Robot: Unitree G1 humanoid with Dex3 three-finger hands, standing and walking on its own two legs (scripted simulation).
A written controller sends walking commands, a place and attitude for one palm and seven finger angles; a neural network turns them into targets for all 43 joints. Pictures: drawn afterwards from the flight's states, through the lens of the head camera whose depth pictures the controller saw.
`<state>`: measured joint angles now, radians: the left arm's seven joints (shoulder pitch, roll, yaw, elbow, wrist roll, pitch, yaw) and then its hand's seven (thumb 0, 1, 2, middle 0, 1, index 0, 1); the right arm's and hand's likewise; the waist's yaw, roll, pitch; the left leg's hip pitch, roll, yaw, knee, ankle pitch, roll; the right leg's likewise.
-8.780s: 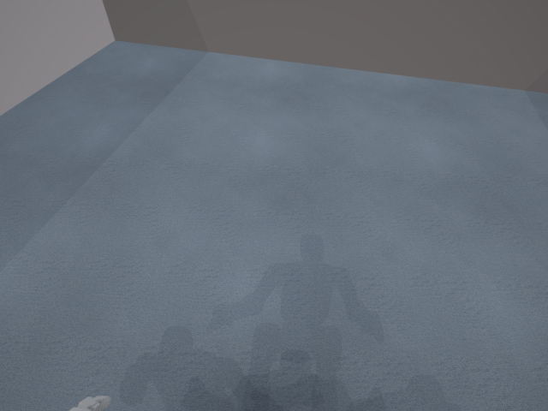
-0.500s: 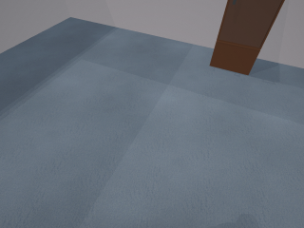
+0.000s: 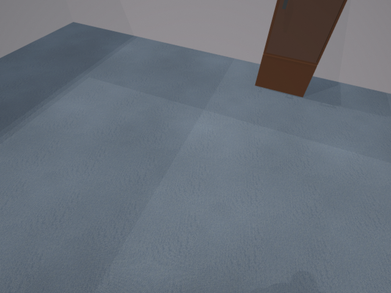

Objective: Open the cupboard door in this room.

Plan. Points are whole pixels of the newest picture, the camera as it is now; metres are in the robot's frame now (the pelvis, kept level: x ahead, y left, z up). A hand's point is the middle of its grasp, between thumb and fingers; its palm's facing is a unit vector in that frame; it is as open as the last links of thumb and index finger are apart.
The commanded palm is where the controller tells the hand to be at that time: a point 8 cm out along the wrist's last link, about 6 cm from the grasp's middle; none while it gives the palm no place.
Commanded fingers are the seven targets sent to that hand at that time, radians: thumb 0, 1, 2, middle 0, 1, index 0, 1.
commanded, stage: stand and wait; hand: left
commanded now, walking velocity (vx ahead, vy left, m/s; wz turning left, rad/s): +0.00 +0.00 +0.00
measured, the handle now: out of the picture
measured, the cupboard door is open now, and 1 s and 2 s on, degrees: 0 0 0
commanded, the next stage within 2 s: turn or walk to find it in 0.34 s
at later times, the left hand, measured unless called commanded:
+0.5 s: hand out of the picture +0.07 +0.25 -0.15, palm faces +0.02 -0.94 -0.35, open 7.4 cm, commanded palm none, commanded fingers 0.00 0.90 0.90 -0.20 -0.30 -0.20 -0.30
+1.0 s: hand out of the picture +0.08 +0.23 -0.16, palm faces +0.09 -0.94 -0.32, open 7.4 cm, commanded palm none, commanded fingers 0.00 0.90 0.90 -0.20 -0.30 -0.20 -0.30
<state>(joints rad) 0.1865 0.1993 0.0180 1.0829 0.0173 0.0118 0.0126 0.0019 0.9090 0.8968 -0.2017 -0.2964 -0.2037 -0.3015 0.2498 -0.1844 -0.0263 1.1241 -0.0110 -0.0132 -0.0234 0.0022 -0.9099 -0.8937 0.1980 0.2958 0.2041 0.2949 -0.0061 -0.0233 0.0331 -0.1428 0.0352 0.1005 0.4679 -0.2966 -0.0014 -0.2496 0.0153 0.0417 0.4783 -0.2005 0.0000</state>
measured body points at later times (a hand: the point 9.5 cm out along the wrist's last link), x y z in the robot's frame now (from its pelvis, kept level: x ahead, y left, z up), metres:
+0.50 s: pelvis +0.01 +0.00 +0.01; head +0.02 +0.00 +0.46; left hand +0.07 +0.30 -0.13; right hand +0.09 -0.30 -0.13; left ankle -0.03 +0.11 -0.74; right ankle +0.04 -0.12 -0.74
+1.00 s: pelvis +0.03 +0.00 +0.00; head +0.05 -0.01 +0.45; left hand +0.08 +0.28 -0.13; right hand +0.13 -0.27 -0.14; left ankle -0.03 +0.11 -0.74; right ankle +0.04 -0.12 -0.74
